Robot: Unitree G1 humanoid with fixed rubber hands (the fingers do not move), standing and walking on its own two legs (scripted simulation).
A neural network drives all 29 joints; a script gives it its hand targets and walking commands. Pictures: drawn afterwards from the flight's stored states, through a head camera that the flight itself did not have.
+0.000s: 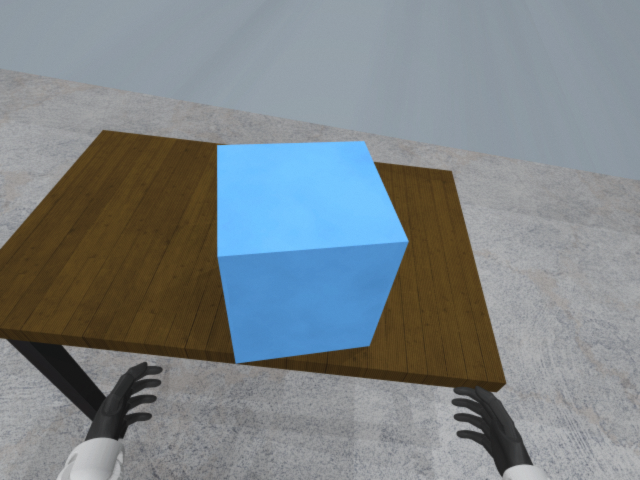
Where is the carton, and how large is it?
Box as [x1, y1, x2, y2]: [217, 141, 408, 363]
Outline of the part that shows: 363,141 217,145 217,257 236,363 369,345 408,241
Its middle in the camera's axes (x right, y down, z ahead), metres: -0.03 +0.02 +0.57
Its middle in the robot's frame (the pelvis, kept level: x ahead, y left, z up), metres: +0.42 +0.05 +0.03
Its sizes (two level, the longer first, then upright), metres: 0.210 0.200 0.250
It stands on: a table, 0.68 m high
